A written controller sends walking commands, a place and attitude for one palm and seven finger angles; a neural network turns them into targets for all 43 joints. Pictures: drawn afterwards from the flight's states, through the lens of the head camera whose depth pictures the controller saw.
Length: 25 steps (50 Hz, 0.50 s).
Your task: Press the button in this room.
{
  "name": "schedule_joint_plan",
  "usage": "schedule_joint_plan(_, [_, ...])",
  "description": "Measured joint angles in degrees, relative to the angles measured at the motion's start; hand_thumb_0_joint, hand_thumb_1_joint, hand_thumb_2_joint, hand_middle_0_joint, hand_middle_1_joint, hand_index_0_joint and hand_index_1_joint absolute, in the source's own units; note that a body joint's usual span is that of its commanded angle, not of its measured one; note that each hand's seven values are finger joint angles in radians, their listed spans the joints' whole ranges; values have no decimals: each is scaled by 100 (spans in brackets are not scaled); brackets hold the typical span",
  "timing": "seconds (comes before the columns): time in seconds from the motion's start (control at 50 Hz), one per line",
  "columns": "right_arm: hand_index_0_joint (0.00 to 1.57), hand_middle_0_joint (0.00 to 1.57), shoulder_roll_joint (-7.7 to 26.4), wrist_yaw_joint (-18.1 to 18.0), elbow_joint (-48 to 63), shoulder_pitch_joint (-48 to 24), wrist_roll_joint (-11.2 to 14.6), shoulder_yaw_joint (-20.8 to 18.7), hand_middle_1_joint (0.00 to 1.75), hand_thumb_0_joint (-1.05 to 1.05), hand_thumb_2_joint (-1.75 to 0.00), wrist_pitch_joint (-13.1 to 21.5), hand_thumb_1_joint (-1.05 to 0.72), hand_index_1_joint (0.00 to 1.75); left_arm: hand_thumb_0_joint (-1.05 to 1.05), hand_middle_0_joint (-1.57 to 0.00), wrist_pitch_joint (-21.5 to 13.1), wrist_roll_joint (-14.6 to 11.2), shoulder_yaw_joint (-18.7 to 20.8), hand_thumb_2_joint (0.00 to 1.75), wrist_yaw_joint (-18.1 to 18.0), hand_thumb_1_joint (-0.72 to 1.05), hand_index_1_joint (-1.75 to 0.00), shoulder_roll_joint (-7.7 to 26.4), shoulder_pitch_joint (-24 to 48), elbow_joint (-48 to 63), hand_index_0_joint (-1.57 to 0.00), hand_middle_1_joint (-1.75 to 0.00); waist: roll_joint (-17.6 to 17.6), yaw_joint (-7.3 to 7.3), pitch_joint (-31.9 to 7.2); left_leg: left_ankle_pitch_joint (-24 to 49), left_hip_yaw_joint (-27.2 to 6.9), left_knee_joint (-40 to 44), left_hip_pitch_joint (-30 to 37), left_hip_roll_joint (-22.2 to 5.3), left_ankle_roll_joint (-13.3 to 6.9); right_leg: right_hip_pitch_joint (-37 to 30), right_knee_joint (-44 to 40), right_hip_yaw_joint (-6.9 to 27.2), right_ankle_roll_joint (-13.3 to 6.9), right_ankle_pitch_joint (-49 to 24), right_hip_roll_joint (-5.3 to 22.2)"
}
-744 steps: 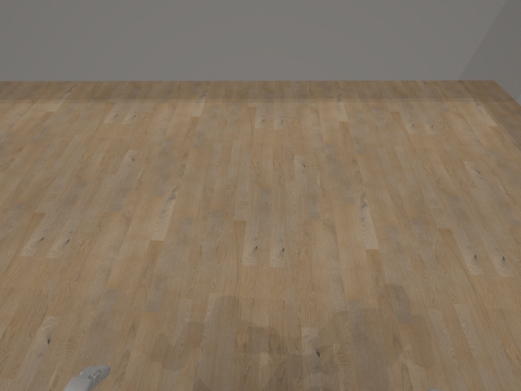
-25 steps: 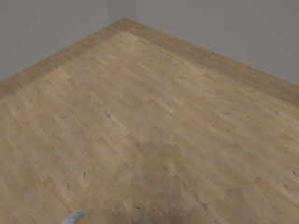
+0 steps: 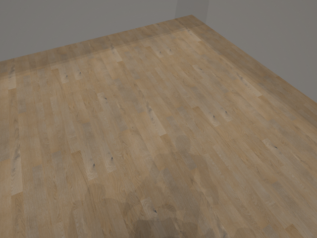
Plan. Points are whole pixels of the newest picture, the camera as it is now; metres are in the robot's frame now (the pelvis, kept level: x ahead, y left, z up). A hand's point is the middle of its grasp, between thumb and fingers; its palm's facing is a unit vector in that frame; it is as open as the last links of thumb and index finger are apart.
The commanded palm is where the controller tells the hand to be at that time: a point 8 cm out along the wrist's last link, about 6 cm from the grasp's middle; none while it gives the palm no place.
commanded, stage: turn or walk to find it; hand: left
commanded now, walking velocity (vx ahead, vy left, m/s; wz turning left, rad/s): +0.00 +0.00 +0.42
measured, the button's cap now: out of the picture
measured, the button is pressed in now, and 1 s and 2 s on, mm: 0 0 0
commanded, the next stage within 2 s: stand and wait in 1.66 s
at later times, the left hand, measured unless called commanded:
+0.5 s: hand out of the picture +0.07 +0.20 -0.14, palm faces +0.16 -0.95 -0.26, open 7.4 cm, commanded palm none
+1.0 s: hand out of the picture -0.11 +0.19 -0.17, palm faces +0.46 -0.85 -0.25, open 7.4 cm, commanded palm none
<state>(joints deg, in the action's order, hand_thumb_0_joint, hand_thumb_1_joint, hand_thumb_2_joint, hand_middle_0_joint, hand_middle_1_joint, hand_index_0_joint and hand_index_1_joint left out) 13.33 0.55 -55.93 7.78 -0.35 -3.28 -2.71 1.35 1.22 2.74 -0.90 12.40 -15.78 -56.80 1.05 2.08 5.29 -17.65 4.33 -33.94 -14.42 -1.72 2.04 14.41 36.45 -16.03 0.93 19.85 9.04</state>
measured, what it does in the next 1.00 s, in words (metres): steps on the spot, turning left: right foot, then left foot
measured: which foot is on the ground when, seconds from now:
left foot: down 0.00-0.52, up 0.54-0.98, down 1.00-1.00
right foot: down 0.00-0.00, up 0.02-0.50, down 0.52-1.00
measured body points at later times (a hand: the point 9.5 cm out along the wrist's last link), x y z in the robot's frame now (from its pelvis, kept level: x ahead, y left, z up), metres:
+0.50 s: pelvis -0.02 -0.01 +0.01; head +0.02 -0.02 +0.46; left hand +0.06 +0.25 -0.12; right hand +0.05 -0.25 -0.15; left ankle -0.01 +0.11 -0.73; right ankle -0.01 -0.13 -0.72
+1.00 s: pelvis -0.05 -0.01 +0.00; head -0.02 +0.01 +0.45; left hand -0.14 +0.23 -0.15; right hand +0.14 -0.21 -0.14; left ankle -0.11 +0.10 -0.73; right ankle -0.01 -0.13 -0.73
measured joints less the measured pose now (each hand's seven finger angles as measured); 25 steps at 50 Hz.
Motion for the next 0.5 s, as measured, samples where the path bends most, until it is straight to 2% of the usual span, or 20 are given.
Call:
schedule_joint_plan(0.02, [20,19,-63,0,24,-57,-13,7,30,1,-90,49,-91,30,0,-20,52,-24,29,90,0,90,-30,77,14,-33,-20,-30,130,26,31,24,30,-33,-16,88,-136,127,301,142,87,233,64])
schedule_joint_plan(0.08, [20,20,-184,-14,117,-107,-34,77,30,1,-90,137,-91,30,0,-20,242,-30,57,90,-23,90,-30,199,80,-110,-20,-30,229,59,22,-98,5,-19,8,158,-404,607,1501,741,221,1016,-138])
schedule_joint_plan(0.14, [20,20,-223,-75,135,-78,-46,116,30,1,-90,150,-91,30,0,-20,272,-30,68,90,19,90,-30,209,224,-112,-20,-30,129,9,-32,120,-149,338,106,180,-461,956,2265,1055,292,778,-294])
schedule_joint_plan(0.22, [20,20,-254,-93,105,3,-31,135,30,1,-90,168,-91,30,0,-20,189,-34,57,90,47,90,-30,198,409,19,-20,-30,59,-26,-84,401,-283,739,203,261,-509,1174,2530,1330,388,372,-328])
schedule_joint_plan(0.3, [20,20,-290,-83,86,162,-35,114,30,1,-90,171,-91,30,0,-20,174,-40,47,90,26,90,-30,173,606,136,-20,-30,25,-117,-132,538,-415,885,190,350,-511,1148,2320,1473,454,297,-352])
schedule_joint_plan(0.38, [20,20,-282,-72,57,337,-65,66,30,1,-90,131,-91,30,0,-20,183,-54,24,90,7,90,-30,107,805,247,-20,-30,-60,-259,-141,587,-569,844,76,399,-465,947,1741,1494,446,476,-446])
schedule_joint_plan(0.46, [20,20,-215,-67,3,506,-87,3,30,1,-90,67,-91,30,0,-20,125,-86,-23,90,5,90,-30,0,974,377,-20,-30,-193,-398,-127,594,-765,669,-139,442,-356,544,705,1454,372,441,-610])
schedule_joint_plan(0.5, [20,20,-174,-65,-30,599,-73,-34,30,1,-90,35,-91,30,0,-20,52,-100,-51,90,10,90,-30,-49,995,446,-20,-30,-235,-419,-152,553,-850,492,-294,492,-270,203,-124,1397,331,-27,-670])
